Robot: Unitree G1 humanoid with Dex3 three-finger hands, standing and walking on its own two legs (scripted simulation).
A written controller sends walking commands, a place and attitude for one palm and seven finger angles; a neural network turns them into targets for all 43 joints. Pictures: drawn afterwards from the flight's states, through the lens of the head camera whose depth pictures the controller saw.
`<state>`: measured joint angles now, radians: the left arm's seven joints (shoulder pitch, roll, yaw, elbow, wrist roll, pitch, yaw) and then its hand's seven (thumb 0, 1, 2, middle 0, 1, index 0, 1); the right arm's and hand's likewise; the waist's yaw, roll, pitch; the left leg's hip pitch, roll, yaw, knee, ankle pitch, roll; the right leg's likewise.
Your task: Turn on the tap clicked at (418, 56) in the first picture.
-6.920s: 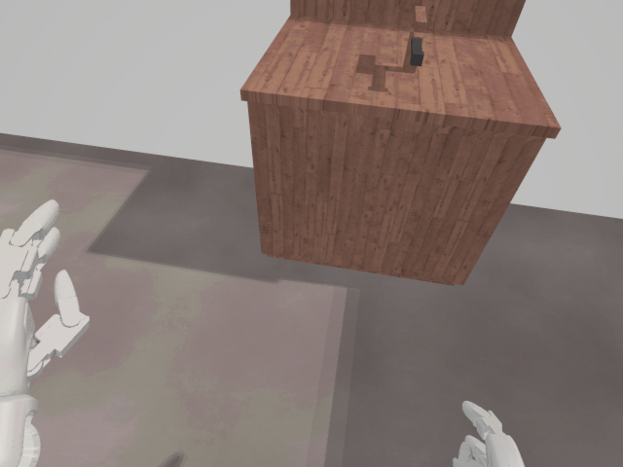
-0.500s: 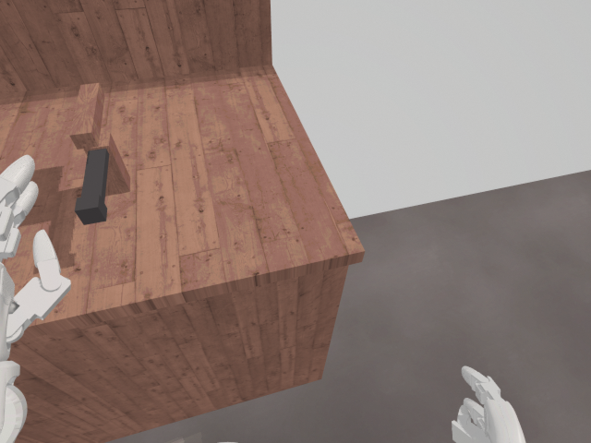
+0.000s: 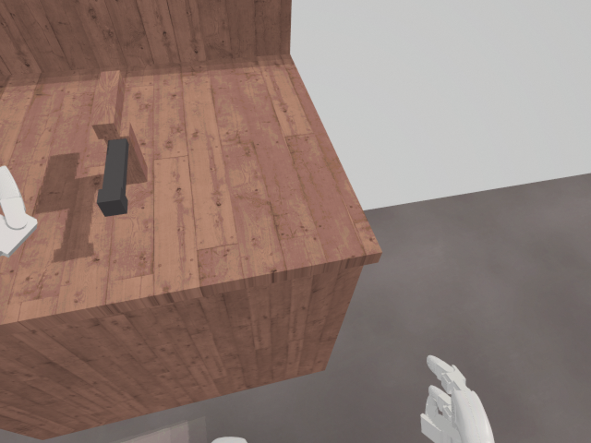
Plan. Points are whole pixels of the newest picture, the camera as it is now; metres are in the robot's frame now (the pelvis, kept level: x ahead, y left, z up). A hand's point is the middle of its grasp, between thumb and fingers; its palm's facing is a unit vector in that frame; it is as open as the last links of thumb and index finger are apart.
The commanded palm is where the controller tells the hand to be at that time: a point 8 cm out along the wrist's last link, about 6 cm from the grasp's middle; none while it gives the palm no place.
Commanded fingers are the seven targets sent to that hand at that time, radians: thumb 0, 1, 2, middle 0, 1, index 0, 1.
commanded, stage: come to a stop and stand still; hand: left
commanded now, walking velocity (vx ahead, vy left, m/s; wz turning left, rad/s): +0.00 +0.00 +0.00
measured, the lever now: (113, 201) +0.37 +0.30 +0.11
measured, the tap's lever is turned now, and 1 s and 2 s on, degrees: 0 0 0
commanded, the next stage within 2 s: look again from close up in 0.50 s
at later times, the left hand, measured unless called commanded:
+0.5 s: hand (43, 263) +0.23 +0.28 +0.17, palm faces +0.37 -0.82 -0.43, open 7.4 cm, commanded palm +0.16 +0.32 +0.18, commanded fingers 0.00 0.90 0.90 -0.20 -0.30 -0.20 -0.30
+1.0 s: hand (47, 270) +0.23 +0.28 +0.16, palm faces +0.37 -0.84 -0.39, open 7.4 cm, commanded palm +0.17 +0.31 +0.18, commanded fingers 0.00 0.90 0.90 -0.20 -0.30 -0.20 -0.30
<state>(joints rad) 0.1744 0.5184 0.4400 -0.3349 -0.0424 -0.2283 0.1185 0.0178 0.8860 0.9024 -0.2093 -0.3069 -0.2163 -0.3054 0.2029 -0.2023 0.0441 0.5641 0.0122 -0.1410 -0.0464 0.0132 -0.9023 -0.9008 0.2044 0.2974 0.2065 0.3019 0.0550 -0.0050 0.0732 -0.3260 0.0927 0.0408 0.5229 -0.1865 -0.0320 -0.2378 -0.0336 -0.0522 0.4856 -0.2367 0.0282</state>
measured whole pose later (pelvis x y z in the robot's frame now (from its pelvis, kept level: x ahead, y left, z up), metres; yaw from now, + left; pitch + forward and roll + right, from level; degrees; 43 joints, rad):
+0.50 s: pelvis +0.00 +0.03 +0.00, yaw +0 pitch -1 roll -2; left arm 0.42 0.40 0.40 -0.56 -0.02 -0.25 0.11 0.02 0.89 0.90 -0.21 -0.31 -0.21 -0.30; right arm 0.13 -0.16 0.03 0.60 0.00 -0.18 0.00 0.01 -0.90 -0.90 0.20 0.30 0.21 0.30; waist 0.03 -0.02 0.14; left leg -0.32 0.05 0.06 0.54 -0.21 0.02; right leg -0.21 -0.08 -0.03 0.44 -0.22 0.07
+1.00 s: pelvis +0.01 +0.03 +0.00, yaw +0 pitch -2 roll -2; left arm 0.44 0.36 0.37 -0.53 -0.03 -0.19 0.12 0.02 0.89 0.90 -0.21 -0.31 -0.21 -0.30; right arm 0.17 -0.20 0.00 0.58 0.02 -0.12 -0.03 0.01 -0.90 -0.90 0.20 0.30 0.21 0.30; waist 0.02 -0.01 0.12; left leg -0.28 0.06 0.06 0.52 -0.20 0.01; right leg -0.16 -0.07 -0.03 0.41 -0.20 0.07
